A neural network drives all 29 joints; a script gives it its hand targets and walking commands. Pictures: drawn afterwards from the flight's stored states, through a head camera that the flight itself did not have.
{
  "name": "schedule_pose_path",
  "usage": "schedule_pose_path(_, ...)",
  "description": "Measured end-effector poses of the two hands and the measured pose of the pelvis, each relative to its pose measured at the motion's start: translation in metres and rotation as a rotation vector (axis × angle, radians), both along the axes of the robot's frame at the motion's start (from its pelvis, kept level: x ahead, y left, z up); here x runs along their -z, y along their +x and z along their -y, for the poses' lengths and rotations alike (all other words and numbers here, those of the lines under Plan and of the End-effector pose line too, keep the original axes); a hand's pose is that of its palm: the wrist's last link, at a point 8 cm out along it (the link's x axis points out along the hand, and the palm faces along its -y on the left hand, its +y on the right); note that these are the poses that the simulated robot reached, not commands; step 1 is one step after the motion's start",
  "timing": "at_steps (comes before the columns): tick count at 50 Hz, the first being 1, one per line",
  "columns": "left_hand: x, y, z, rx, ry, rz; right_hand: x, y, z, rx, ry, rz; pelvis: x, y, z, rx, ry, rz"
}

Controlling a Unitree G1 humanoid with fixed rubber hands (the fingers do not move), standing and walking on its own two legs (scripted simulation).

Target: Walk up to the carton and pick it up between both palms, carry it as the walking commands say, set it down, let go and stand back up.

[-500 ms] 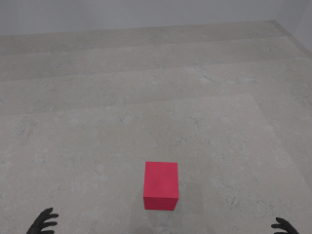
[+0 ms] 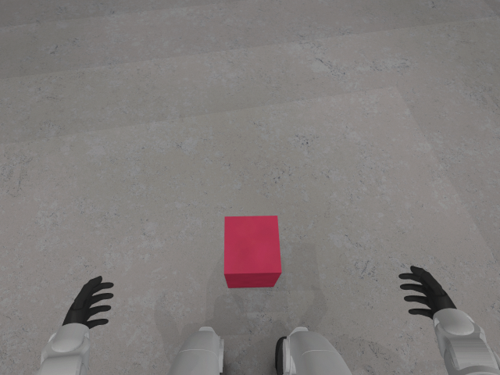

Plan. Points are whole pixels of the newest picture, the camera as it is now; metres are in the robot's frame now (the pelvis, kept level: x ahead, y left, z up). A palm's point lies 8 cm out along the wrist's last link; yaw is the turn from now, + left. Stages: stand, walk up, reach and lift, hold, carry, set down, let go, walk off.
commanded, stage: reach and lift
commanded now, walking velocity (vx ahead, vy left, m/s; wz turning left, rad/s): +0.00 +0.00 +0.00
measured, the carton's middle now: (251, 254) +0.42 +0.01 -0.61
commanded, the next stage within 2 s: none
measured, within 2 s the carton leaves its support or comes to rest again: neither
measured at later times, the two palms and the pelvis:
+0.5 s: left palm (132, 263) +0.28 +0.25 -0.14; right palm (381, 252) +0.31 -0.24 -0.14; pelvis -0.04 +0.00 -0.05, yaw +0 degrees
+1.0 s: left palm (172, 211) +0.41 +0.20 -0.19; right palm (338, 203) +0.44 -0.19 -0.19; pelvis -0.05 +0.00 -0.09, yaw +0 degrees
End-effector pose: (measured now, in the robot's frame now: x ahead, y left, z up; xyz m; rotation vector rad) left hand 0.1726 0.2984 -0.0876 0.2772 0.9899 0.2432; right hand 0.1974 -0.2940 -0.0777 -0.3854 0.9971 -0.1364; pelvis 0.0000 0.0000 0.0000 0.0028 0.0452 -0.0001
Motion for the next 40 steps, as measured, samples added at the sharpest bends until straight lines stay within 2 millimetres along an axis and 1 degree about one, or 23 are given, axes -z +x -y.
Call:
schedule_pose_path(2,0.005,0.009,0.003,-0.008,-0.009,0.012,0.006,0.011,-0.003,0.002,0.013,0.014,0.005,0.000,-0.002,0.005,0.002,-0.019)
schedule_pose_path(10,0.020,0.050,0.020,-0.030,-0.046,0.084,0.024,0.063,-0.017,0.001,0.056,0.099,0.023,-0.006,-0.006,0.013,0.011,-0.129)
schedule_pose_path(13,0.026,0.060,0.027,-0.030,-0.063,0.104,0.030,0.076,-0.024,0.002,0.078,0.118,0.028,-0.011,-0.006,0.012,0.012,-0.168)
schedule_pose_path(18,0.035,0.078,0.036,-0.028,-0.084,0.132,0.043,0.091,-0.037,0.009,0.119,0.134,0.037,-0.024,-0.005,0.008,0.010,-0.222)
schedule_pose_path(25,0.049,0.112,0.051,-0.022,-0.107,0.178,0.062,0.114,-0.052,0.013,0.159,0.162,0.050,-0.043,-0.003,0.007,0.009,-0.301)
schedule_pose_path(32,0.063,0.152,0.066,-0.012,-0.129,0.228,0.076,0.150,-0.066,0.007,0.190,0.212,0.063,-0.056,-0.002,0.006,0.010,-0.390)
schedule_pose_path(40,0.082,0.192,0.081,-0.009,-0.155,0.286,0.091,0.194,-0.082,0.015,0.229,0.284,0.077,-0.059,-0.002,0.004,0.008,-0.506)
